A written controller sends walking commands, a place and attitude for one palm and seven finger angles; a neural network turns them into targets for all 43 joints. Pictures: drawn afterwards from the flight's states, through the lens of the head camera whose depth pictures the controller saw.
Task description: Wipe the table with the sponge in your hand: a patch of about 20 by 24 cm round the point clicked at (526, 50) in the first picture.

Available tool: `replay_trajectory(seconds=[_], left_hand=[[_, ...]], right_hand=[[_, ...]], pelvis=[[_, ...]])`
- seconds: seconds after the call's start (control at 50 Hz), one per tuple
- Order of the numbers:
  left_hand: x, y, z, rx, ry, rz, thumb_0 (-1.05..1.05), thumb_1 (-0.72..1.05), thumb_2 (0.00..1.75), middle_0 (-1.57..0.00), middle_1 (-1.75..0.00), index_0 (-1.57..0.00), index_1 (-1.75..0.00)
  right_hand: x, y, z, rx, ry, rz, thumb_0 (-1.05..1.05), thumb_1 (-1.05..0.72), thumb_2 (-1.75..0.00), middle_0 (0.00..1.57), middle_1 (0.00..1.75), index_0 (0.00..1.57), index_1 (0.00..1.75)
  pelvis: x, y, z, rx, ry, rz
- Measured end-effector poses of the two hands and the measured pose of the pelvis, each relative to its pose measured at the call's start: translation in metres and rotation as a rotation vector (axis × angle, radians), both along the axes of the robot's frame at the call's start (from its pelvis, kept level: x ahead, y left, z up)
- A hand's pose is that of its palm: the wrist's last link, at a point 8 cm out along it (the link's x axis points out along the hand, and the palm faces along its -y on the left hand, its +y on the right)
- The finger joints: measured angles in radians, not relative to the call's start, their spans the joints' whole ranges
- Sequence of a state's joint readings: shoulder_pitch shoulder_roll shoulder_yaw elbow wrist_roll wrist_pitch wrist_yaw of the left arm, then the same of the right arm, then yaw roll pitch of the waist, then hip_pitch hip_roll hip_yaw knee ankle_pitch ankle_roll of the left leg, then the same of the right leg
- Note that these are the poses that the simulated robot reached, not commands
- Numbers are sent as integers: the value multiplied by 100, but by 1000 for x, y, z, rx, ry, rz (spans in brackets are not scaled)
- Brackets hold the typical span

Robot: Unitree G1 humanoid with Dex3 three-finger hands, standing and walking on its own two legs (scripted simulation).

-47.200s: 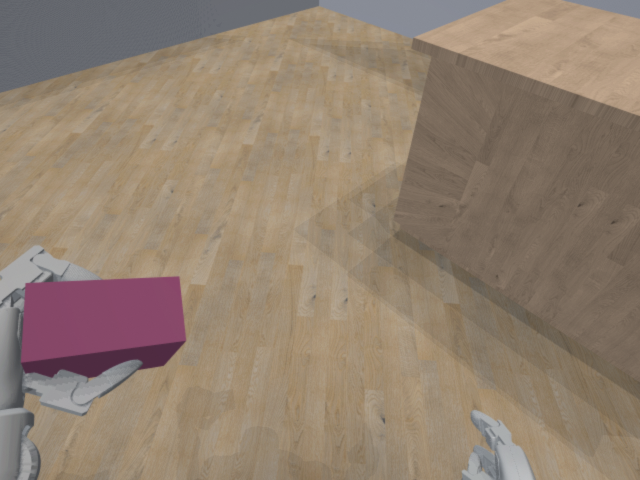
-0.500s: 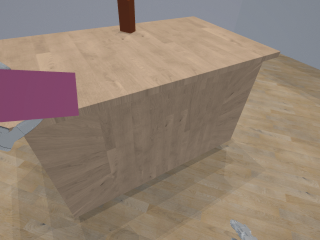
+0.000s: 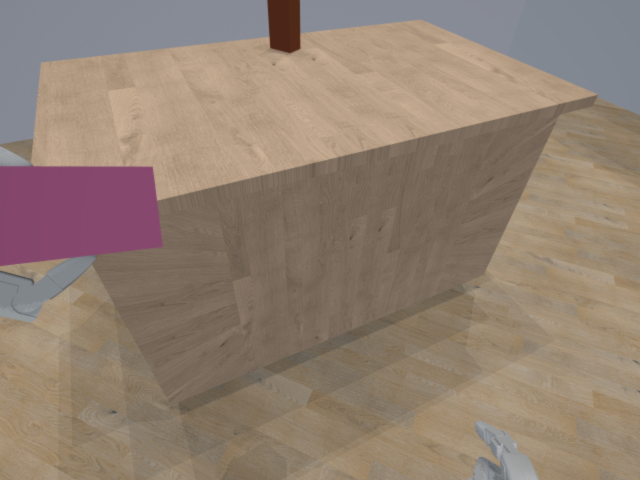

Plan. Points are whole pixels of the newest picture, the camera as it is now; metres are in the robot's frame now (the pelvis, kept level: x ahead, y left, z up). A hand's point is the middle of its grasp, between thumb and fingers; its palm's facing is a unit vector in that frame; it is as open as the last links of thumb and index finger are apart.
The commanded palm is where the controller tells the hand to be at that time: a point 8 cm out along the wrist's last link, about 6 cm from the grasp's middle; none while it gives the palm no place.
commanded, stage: stand and wait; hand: left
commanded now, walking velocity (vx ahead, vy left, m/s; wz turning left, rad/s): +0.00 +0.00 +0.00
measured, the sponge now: (90, 217) +0.25 +0.21 +0.27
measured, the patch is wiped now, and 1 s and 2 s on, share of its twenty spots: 0.90 0.90 0.90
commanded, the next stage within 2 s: none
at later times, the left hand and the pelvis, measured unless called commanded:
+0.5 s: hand (57, 198) +0.27 +0.24 +0.27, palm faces +0.45 -0.78 -0.43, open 10.1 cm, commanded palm +0.21 +0.30 +0.30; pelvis +0.04 +0.02 +0.01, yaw -1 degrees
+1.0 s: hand (6, 205) +0.24 +0.26 +0.29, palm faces +0.51 -0.79 -0.34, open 10.1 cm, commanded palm +0.18 +0.31 +0.30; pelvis +0.02 +0.03 +0.01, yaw -1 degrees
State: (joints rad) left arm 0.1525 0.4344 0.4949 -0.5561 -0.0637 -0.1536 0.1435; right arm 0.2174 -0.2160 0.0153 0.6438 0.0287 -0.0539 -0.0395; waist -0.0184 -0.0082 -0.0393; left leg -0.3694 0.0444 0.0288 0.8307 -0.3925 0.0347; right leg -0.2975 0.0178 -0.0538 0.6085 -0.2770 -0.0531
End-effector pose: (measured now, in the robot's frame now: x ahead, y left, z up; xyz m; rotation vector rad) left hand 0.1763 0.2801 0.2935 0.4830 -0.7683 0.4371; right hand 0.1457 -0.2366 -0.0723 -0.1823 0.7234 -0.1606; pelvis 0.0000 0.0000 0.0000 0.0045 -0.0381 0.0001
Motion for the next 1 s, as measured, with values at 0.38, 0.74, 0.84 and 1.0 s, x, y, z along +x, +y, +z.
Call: replay_trajectory(seconds=[0.38, 0.74, 0.84, 1.0], left_hand=[[55, 3, -8, 91, 127, -14, -1, -52, 106, -72, -135, -75, -133], [40, 24, -9, 51, 110, -5, -1, -52, 106, -73, -135, -75, -133], [31, 22, -7, 42, 97, -18, -1, -52, 106, -73, -135, -75, -133], [25, 22, -3, 49, 90, -7, -1, -53, 106, -73, -135, -75, -133]], right_hand=[[52, 25, -2, 40, 24, 23, 1, -91, -90, 20, 30, 20, 30], [63, 36, 20, -5, -35, 30, 1, -91, -90, 20, 30, 20, 30], [52, 45, 17, 5, -25, 42, 1, -91, -90, 20, 30, 20, 30], [34, 49, 7, 29, 9, 42, 1, -91, -90, 20, 30, 20, 30]], pelvis=[[40, 14, 7, -18, 34, -10], [31, 28, 11, -30, 34, -21], [25, 31, 12, -27, 32, -21], [17, 31, 12, -29, 35, -21]])
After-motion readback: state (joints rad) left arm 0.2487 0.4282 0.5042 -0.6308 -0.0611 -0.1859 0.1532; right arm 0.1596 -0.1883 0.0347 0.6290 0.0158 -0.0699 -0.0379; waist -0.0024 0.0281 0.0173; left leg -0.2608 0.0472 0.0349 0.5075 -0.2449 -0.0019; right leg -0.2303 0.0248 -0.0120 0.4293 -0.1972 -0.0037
